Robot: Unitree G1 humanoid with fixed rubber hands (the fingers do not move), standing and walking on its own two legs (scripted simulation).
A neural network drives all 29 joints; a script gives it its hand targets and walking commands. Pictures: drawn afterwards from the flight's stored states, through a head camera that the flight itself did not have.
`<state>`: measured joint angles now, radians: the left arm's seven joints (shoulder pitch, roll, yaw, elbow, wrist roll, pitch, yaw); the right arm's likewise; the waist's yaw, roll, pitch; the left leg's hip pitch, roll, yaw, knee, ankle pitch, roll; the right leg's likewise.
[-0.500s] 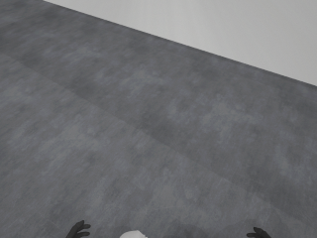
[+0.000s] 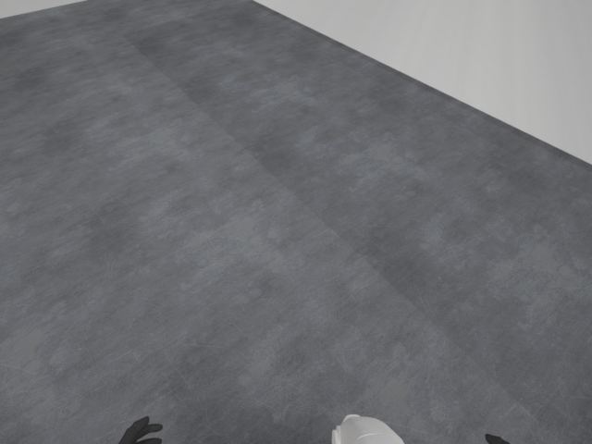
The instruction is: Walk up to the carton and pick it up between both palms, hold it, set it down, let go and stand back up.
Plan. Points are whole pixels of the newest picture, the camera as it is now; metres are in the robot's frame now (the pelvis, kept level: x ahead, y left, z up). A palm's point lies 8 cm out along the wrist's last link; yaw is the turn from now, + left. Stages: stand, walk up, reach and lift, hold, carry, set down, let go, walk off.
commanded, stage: walk up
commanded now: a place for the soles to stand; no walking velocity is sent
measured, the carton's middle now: out of the picture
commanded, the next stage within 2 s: none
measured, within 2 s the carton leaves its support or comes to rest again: neither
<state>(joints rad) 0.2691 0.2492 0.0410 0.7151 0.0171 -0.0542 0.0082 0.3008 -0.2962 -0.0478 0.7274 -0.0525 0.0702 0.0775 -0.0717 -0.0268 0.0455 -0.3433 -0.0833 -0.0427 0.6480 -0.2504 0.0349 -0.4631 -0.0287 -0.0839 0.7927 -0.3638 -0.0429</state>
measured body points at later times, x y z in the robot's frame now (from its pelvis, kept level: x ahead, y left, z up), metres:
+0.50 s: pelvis +0.07 +0.12 -0.01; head +0.03 +0.15 +0.43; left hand -0.04 +0.41 -0.16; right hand +0.32 -0.08 -0.09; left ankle +0.06 +0.26 -0.72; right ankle +0.10 -0.07 -0.71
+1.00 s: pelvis +0.24 +0.27 +0.00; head +0.25 +0.27 +0.44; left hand +0.09 +0.53 -0.09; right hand +0.49 +0.14 -0.14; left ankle +0.12 +0.30 -0.64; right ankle +0.37 +0.23 -0.72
